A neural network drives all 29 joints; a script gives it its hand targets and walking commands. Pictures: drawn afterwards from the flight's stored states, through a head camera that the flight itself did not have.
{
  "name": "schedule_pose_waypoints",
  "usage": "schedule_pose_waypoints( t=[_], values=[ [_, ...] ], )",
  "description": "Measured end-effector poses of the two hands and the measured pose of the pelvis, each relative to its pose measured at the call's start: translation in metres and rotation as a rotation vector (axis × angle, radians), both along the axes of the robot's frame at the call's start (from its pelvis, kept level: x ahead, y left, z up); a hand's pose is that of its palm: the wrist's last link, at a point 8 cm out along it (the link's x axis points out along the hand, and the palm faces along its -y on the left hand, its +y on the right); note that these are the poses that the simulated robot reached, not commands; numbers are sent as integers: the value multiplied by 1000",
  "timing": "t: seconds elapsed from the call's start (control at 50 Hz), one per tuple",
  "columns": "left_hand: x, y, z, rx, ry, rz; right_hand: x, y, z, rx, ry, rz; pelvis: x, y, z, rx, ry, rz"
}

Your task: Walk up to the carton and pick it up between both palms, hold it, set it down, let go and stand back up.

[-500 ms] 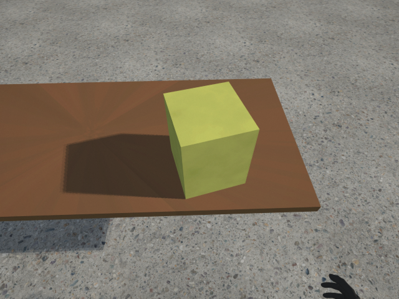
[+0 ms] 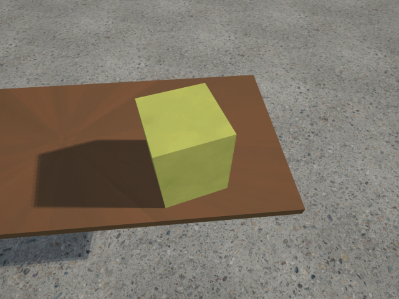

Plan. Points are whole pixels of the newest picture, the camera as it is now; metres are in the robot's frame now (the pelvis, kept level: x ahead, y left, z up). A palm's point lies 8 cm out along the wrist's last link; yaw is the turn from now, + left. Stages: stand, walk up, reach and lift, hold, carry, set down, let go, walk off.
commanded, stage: walk up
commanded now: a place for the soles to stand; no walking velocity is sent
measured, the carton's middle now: (184, 146) +0.52 +0.04 -0.07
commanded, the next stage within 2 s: reach and lift in 1.38 s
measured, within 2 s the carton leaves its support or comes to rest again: neither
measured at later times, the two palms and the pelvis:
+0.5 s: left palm out of the picture +0.12 +0.29 -0.12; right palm out of the picture +0.10 -0.30 -0.11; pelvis +0.03 +0.00 +0.00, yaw +2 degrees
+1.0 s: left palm out of the picture +0.06 +0.30 -0.12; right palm out of the picture +0.09 -0.29 -0.11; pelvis +0.01 +0.01 +0.00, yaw +4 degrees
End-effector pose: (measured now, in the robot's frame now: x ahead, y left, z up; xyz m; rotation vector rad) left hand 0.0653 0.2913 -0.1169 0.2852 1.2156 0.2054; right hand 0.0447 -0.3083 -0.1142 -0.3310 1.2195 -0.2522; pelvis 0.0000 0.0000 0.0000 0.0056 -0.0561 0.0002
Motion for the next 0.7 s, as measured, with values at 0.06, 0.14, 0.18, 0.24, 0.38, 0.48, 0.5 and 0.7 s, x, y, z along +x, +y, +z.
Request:
schedule_pose_waypoints(
  t=[0.06,0.14,0.18,0.24,0.38,0.48,0.5,0.7],
  values=[
    [26,-7,1,-16,-48,-13,7,-1,4,-7,2,12,8,-2,1,3,7,8],
    [55,-12,2,-24,-98,-41,22,-2,8,-16,-22,18,15,-3,1,-4,12,7],
    [67,-13,3,-26,-117,-48,30,-2,9,-24,-43,22,18,-3,1,-7,13,9],
    [77,-12,4,-27,-136,-52,41,-1,11,-32,-66,26,22,-2,0,-8,11,11],
    [79,-6,5,-23,-134,-38,55,6,11,-26,-78,47,27,1,0,-7,15,22],
    [63,0,2,-15,-98,-11,57,11,9,-21,-62,58,28,2,1,-8,15,29],
    [59,1,2,-15,-89,-5,57,12,9,-19,-59,59,28,3,1,-8,14,32],
    [17,5,-5,-20,-20,49,55,22,5,-3,-41,77,22,6,1,-11,0,51]
  ],
)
